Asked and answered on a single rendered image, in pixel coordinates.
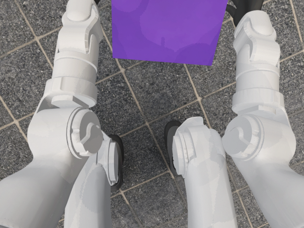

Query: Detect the right robot forearm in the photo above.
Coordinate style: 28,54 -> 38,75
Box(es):
232,10 -> 292,130

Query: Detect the left robot forearm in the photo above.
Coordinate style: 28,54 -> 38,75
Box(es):
33,0 -> 103,117

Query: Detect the right robot hand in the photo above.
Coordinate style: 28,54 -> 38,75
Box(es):
226,0 -> 264,27

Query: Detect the right robot shin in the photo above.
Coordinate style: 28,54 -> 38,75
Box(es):
173,116 -> 226,167

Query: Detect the right robot upper arm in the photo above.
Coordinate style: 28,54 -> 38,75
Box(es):
222,114 -> 304,228

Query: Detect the left robot upper arm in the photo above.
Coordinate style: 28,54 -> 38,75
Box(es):
0,107 -> 103,228

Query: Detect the robot right thigh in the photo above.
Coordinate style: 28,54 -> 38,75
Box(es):
172,125 -> 238,228

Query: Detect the carton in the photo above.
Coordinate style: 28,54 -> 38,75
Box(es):
111,0 -> 228,66

